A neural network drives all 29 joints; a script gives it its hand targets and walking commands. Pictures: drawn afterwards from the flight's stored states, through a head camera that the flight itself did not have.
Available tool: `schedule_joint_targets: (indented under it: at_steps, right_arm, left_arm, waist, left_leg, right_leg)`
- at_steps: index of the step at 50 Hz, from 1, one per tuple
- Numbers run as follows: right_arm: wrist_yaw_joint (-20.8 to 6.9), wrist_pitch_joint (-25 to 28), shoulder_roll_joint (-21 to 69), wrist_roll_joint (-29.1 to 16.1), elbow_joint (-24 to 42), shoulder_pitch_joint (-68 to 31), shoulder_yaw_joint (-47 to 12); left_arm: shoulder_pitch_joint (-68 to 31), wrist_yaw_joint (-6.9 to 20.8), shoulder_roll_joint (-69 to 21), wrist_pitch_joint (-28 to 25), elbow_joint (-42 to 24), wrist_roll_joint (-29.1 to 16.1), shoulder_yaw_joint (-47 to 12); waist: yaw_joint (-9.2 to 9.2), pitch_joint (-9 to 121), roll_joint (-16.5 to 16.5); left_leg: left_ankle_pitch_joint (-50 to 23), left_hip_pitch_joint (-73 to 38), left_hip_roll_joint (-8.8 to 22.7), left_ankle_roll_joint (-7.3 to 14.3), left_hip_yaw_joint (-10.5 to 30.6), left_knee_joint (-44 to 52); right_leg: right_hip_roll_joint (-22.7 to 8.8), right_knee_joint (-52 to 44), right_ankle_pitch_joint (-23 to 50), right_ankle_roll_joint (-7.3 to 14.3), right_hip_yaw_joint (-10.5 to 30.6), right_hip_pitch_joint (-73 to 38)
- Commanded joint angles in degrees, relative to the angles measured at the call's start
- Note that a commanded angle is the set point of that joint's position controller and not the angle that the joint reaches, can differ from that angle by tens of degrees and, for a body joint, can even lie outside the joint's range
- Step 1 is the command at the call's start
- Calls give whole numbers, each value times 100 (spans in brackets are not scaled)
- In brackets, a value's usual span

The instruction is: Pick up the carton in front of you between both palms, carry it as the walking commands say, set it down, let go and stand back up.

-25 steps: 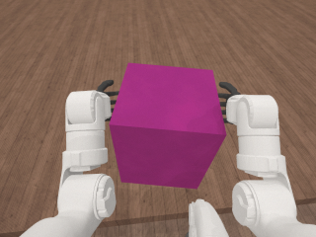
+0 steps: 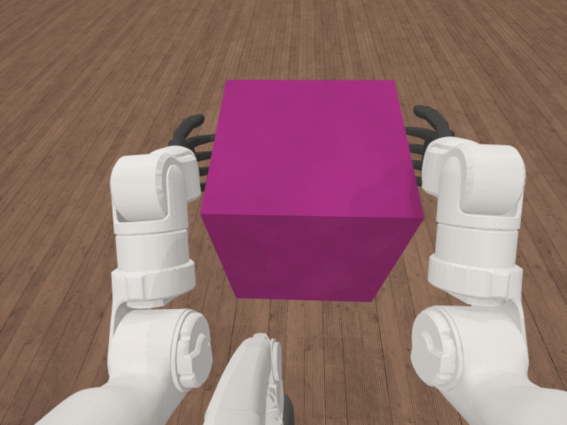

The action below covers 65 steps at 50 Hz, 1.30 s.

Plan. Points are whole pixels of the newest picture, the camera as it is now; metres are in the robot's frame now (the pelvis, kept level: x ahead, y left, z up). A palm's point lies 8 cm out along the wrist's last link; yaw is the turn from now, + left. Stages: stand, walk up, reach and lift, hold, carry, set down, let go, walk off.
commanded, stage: carry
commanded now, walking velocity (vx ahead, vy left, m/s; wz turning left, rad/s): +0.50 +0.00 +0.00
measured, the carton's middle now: (305, 201) +0.39 +0.03 +0.12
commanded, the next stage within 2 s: none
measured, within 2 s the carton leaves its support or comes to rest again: neither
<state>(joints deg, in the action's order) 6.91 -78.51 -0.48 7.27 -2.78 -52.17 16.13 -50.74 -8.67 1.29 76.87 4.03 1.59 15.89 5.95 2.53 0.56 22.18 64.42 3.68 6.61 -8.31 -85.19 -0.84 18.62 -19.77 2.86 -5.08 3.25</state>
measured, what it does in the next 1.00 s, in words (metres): climbs: left foot 0.11 m higher, then right foot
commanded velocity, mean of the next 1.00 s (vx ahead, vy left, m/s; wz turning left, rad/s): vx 0.50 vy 0.00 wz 0.00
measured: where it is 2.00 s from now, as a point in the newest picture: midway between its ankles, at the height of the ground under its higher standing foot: (328, 172)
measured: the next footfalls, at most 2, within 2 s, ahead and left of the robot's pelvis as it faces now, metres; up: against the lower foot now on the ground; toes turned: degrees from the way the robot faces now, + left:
left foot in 0.10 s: +0.29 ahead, +0.08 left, +0.11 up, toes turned +5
right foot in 0.62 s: +0.59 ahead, -0.10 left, +0.11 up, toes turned -6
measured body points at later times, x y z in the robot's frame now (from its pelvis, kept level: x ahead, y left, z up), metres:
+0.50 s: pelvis +0.32 +0.01 +0.09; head +0.36 +0.02 +0.54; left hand +0.72 +0.15 +0.26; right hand +0.71 -0.15 +0.27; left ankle +0.25 +0.08 -0.64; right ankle +0.48 -0.13 -0.58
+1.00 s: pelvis +0.65 -0.01 +0.11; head +0.69 -0.02 +0.56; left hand +0.99 +0.15 +0.19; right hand +1.00 -0.16 +0.18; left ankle +0.78 +0.13 -0.60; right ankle +0.55 -0.10 -0.64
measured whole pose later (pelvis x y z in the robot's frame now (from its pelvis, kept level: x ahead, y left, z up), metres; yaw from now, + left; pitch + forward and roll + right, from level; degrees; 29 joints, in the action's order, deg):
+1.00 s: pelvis +0.65 -0.01 +0.11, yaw +1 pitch +6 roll +1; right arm 6.3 -69.8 4.8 6.0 1.6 -29.9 13.1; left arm -28.8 -6.3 -6.7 68.9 -2.0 6.6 14.2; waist 0.0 1.8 1.2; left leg 4.6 35.9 4.1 -0.9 -5.6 -34.2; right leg -0.6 15.2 -15.8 1.7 -6.9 5.3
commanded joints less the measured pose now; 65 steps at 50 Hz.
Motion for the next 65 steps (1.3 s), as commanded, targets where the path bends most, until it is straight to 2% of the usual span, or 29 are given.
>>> schedule_joint_targets:
  at_steps: [1, 3, 4, 5, 6, 7, 8, 10, 12, 14, 18, 25, 28, 30, 31, 32, 33, 36, 38, 43, 50, 53, 54, 55, 56, 57, 59, 60, 65]
  right_arm:
    - [-873, -4, 5268, -2175, -727, -3639, -3108]
    - [-927, -18, 5646, -2395, -1044, -3691, -3032]
    - [-980, 17, 5806, -2524, -1071, -3800, -3013]
    - [-1054, 66, 6071, -2660, -1122, -3879, -3011]
    - [-1111, 129, 6222, -2827, -967, -3830, -3125]
    - [-1193, 223, 6422, -2966, -978, -4026, -3142]
    - [-1281, 272, 6696, -3170, -770, -4226, -3191]
    - [-1425, 404, 7095, -3597, -42, -5084, -3513]
    - [-1450, 458, 7217, -3824, 356, -5413, -3670]
    - [-1419, 474, 7112, -3814, 492, -5257, -3665]
    - [-1299, 377, 6654, -3512, 522, -4584, -3520]
    - [-1280, 144, 5924, -2844, -27, -3710, -3324]
    - [-1297, 111, 5790, -2731, -251, -3634, -3204]
    - [-1305, 100, 5797, -2732, -433, -3603, -3147]
    - [-1317, 111, 5800, -2720, -514, -3666, -3121]
    - [-1336, 106, 6060, -2774, -638, -3739, -3126]
    - [-1331, 130, 5973, -2709, -648, -3792, -3068]
    - [-1263, 293, 6442, -2657, -565, -3774, -3053]
    - [-1199, 406, 6668, -2654, -395, -3605, -3142]
    - [-1148, 720, 7122, -2497, -57, -2607, -3596]
    - [-1284, 1049, 7136, -2483, 1157, -1173, -4591]
    - [-1366, 1030, 6813, -2407, 1643, -261, -4792]
    - [-1398, 1017, 6664, -2339, 1716, 141, -4801]
    - [-1436, 988, 6491, -2247, 1743, 578, -4782]
    - [-1452, 1039, 6226, -2044, 1666, 792, -4746]
    - [-1488, 1021, 6320, -2075, 1676, 1214, -4799]
    - [-1580, 1035, 6605, -2186, 1956, 1378, -4909]
    - [-1611, 1063, 6651, -2233, 2133, 1445, -4923]
    - [-1690, 987, 6297, -2454, 2506, 1574, -5012]
  left_arm:
    - [-4364, 1746, -5687, 179, 218, -2635, -3111]
    - [-4264, 1712, -5728, 186, 569, -2420, -2836]
    - [-4235, 1711, -5741, 155, 670, -2307, -2702]
    - [-4197, 1704, -5773, 120, 769, -2202, -2637]
    - [-3918, 1651, -5884, 97, 782, -2042, -2601]
    - [-4084, 1608, -5859, 42, 705, -1878, -2412]
    - [-4121, 1523, -5781, -29, 656, -1709, -2359]
    - [-4247, 1371, -5723, -137, 255, -1549, -2305]
    - [-4258, 1238, -5605, -186, 5, -1430, -2337]
    - [-4065, 1153, -5561, -217, -165, -1381, -2511]
    - [-3852, 1077, -5621, -153, -406, -1517, -2955]
    - [-3949, 1181, -5723, 52, -259, -1903, -3472]
    - [-4046, 1274, -5846, 104, -2, -2083, -3460]
    - [-3970, 1330, -5910, 89, 245, -2110, -3334]
    - [-3863, 1363, -5953, 69, 344, -2127, -3237]
    - [-3948, 1369, -5758, 19, 422, -2034, -3099]
    - [-3789, 1392, -5951, -16, 601, -2113, -3031]
    - [-4102, 1530, -6569, -155, 164, -2353, -3118]
    - [-4139, 1583, -6844, -266, -79, -2486, -3229]
    - [-2997, 1676, -7133, -535, -288, -2277, -3470]
    - [-1181, 1687, -6838, -863, -1460, -1866, -4303]
    - [-248, 1666, -6486, -860, -2021, -1691, -4587]
    - [58, 1686, -6375, -840, -2125, -1661, -4676]
    - [293, 1725, -6227, -808, -2226, -1665, -4763]
    - [467, 1778, -6390, -738, -2305, -1747, -4921]
    - [618, 1823, -6288, -736, -2320, -1738, -4968]
    - [786, 1874, -6387, -806, -2454, -1793, -5040]
    - [870, 1887, -6467, -827, -2574, -1851, -5105]
    - [1277, 1808, -6375, -831, -2719, -1902, -5227]
  waist:
    - [-408, 1649, -934]
    - [-868, 2049, -1525]
    - [-1234, 2434, -1585]
    - [-1558, 2858, -1336]
    - [-1366, 3153, -8]
    - [-1178, 3584, 1475]
    - [-1056, 3626, 758]
    - [-858, 2833, -126]
    - [-804, 2669, -51]
    - [-833, 2565, -127]
    - [-969, 2662, 231]
    - [-1134, 2244, 726]
    - [-1000, 2142, 971]
    - [-550, 2507, 886]
    - [-245, 2852, 547]
    - [-298, 3644, -1049]
    - [-229, 3350, -1565]
    - [-359, 2755, -410]
    - [-447, 2749, -600]
    - [-437, 2597, -806]
    - [-371, 2155, -969]
    - [-506, 2450, -874]
    - [-602, 2722, -634]
    - [-710, 3086, 68]
    - [-674, 3410, 1749]
    - [-720, 3180, 1644]
    - [-730, 2729, 504]
    - [-708, 2446, 240]
    - [-660, 1972, 713]
  left_leg:
    - [-719, -2113, -441, 175, -757, 2025]
    - [-671, -3163, -911, 254, -1051, 2738]
    - [-540, -3864, -1098, 226, -971, 3446]
    - [-909, -5303, -1029, 173, -323, 4630]
    - [-1013, -6712, 464, 817, 2713, 5640]
    - [-2578, -7077, 1412, 1706, 5288, 6205]
    - [-2444, -6986, 1168, 1559, 4744, 5828]
    - [-1515, -6234, 1032, 968, 3718, 5668]
    - [-778, -6021, 928, 744, 3176, 5843]
    - [-706, -5937, 986, 835, 2868, 6090]
    - [-2529, -6754, 1039, 1021, 2212, 6087]
    - [-4009, -7304, 527, 506, 1035, 6032]
    - [-5350, -7276, 483, 133, 686, 5652]
    - [-5715, -6808, 374, -256, 206, 4455]
    - [-4180, -5763, 273, -388, 240, 3430]
    - [-1922, -3938, -291, -602, 491, 1914]
    - [684, -2585, -897, -606, 695, 975]
    - [3, -2067, -188, -435, 1060, 1265]
    - [-349, -2383, -35, -552, 965, 1962]
    - [-773, -2320, 107, -765, 513, 3565]
    - [-2271, -3087, -263, -735, -146, 5731]
    - [-2700, -4980, -488, -581, -527, 6665]
    - [-2447, -6239, -286, -504, -393, 6503]
    - [-2869, -7420, 837, -369, 984, 6126]
    - [-2854, -8992, 1955, 627, 3105, 6219]
    - [-2797, -9099, 2029, 786, 3544, 6626]
    - [-3356, -8440, 1753, 471, 2527, 6614]
    - [-3316, -7889, 1662, 300, 2144, 6817]
    - [-2058, -6924, 1261, 194, 1078, 7509]
  right_leg:
    - [-793, -541, 6276, 805, 31, -214]
    - [-1101, 438, 9096, 584, -158, -623]
    - [-1180, 1581, 9586, 405, -303, -928]
    - [-904, 3215, 8506, 208, -428, -334]
    - [-38, 5170, 3801, -65, -196, 1667]
    - [909, 7549, 372, -274, 670, 2774]
    - [600, 8235, 406, -12, 1505, 3166]
    - [207, 7976, 148, 172, 1173, 3939]
    - [-1, 7512, -124, 284, 990, 4216]
    - [-125, 6490, -496, 219, 735, 4213]
    - [-404, 5008, 536, 83, 463, 4742]
    - [-84, 2128, 1716, 12, -230, 4091]
    - [262, 1113, 1889, 131, -543, 2937]
    - [378, 478, 2126, 189, -800, 1114]
    - [-308, 715, 1968, 239, 0, -291]
    - [-1961, 1053, 2542, 1146, 2729, -1984]
    - [-2119, 465, 2732, 1487, 3810, -2274]
    - [-1750, 342, 2648, 951, 2505, -1472]
    - [-1555, 70, 2297, 697, 1957, -1085]
    - [-1420, -306, 2903, 691, 1091, -1295]
    - [-971, -104, 4610, 298, 106, -1780]
    - [-840, 1041, 5194, -80, -330, -1366]
    - [-738, 1811, 4481, -234, -455, -592]
    - [-633, 2969, 2560, -335, -383, 504]
    - [3, 4204, 205, -451, -113, 2684]
    - [158, 5055, -835, -397, 274, 3617]
    - [-334, 5071, -445, -252, 528, 3933]
    - [-513, 4581, -160, -288, 525, 3780]
    - [-517, 3031, 478, -479, 23, 3351]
